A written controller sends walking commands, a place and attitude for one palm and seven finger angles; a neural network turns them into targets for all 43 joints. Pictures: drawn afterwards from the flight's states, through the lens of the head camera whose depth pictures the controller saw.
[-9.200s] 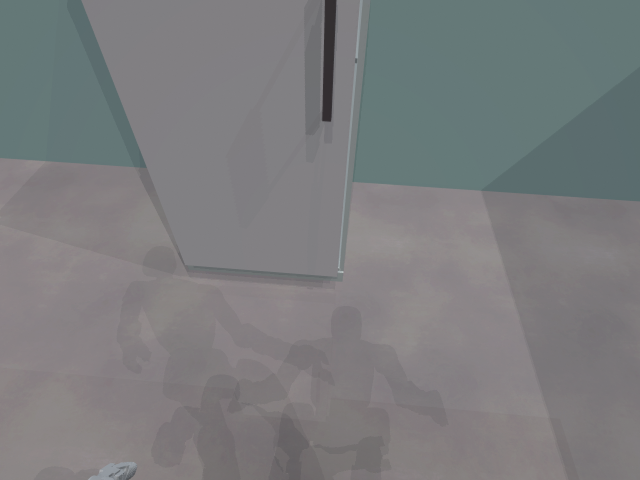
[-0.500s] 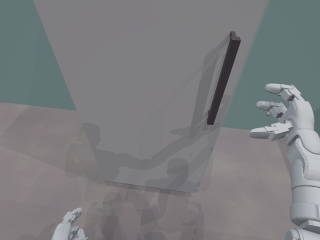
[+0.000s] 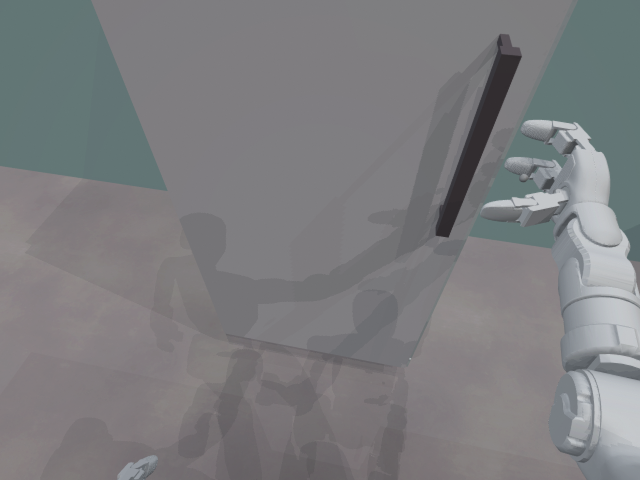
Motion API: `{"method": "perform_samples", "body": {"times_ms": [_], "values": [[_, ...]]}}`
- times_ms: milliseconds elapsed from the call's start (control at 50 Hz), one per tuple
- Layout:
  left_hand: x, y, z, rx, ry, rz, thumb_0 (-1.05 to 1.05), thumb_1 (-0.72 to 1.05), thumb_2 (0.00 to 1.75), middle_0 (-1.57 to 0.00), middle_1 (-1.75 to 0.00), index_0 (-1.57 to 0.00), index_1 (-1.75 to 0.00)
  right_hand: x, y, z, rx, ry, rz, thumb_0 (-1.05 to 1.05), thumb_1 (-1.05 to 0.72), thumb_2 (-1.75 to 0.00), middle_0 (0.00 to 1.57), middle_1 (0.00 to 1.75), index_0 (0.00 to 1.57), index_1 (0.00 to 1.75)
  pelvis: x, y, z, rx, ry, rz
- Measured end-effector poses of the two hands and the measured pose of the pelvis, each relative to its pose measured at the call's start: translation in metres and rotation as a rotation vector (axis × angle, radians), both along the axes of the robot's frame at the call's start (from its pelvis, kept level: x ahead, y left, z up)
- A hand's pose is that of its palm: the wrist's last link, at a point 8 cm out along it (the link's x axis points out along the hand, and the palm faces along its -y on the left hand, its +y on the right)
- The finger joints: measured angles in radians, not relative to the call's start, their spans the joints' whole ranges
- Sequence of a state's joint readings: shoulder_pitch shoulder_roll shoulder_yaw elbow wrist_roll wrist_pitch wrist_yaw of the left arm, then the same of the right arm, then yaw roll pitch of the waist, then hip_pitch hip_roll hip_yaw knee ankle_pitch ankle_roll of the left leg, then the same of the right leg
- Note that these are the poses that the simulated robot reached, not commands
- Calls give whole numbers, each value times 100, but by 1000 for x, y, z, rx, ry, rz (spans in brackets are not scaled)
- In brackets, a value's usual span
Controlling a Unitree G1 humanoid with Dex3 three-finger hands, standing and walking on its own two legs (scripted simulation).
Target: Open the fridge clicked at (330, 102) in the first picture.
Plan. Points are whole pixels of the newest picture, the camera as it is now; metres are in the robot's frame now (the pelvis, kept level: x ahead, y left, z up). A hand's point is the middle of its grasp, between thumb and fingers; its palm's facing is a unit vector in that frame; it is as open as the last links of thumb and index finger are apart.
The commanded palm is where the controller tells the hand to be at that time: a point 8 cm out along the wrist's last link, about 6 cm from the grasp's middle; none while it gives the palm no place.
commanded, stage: move the hooked fingers beside the handle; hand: right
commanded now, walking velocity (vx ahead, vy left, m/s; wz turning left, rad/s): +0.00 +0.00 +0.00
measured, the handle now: (468, 151) +0.53 -0.14 +0.15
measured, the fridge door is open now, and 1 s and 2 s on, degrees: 0 0 0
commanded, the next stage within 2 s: feel for the door with the fingertips in 0.80 s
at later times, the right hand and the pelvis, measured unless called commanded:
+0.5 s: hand (523, 182) +0.45 -0.19 +0.16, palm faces +0.13 +0.99 -0.01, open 14.0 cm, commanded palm +0.43 -0.24 +0.16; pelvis +0.00 +0.00 +0.00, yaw +0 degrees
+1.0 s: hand (515, 180) +0.46 -0.18 +0.16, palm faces +0.11 +0.99 -0.01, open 14.0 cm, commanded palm +0.43 -0.22 +0.15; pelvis +0.00 +0.00 +0.00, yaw +0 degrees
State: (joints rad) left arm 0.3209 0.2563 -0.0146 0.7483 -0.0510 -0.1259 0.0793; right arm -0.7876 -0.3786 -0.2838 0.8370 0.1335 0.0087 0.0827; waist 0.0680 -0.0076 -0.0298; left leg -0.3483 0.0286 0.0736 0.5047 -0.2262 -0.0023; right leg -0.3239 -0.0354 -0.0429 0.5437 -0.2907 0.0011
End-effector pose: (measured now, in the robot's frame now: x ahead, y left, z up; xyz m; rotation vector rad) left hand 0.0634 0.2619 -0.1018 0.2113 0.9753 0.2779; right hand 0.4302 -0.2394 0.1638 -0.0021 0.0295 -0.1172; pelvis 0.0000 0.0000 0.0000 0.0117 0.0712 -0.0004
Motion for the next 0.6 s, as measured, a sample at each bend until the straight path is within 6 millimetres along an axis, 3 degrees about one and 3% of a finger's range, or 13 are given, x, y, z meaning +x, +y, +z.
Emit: {"method": "perform_samples", "body": {"times_ms": [120, 260, 420, 600], "values": [[-20, 2, -3, -9, 43, 36, 1, 90, 89, -20, -30, -21, -30, 15, 8, -1, 2, -14, -3, -2, 50, -30, 30, 120, 30, 120, 3, 0, -1, -2, 21, 18], [-29, 4, -4, -20, 56, 75, 1, 90, 89, -20, -30, -21, -30, 7, -1, -9, -7, -15, -20, -2, 50, -30, 30, 120, 30, 120, 8, 1, 0, -2, 17, 35], [-7, 5, -2, -8, 24, 35, 1, 90, 89, -20, -30, -21, -30, -6, -5, -5, -13, -24, -19, -2, 50, -30, 30, 120, 30, 120, 6, 2, 0, 4, 0, 11], [25, 0, 4, -10, -59, -24, 1, 90, 89, -20, -30, -21, -30, 0, 6, -2, -6, -6, -3, -2, 50, -30, 30, 120, 30, 120, 2, 2, -1, 1, 6, -2]]}}
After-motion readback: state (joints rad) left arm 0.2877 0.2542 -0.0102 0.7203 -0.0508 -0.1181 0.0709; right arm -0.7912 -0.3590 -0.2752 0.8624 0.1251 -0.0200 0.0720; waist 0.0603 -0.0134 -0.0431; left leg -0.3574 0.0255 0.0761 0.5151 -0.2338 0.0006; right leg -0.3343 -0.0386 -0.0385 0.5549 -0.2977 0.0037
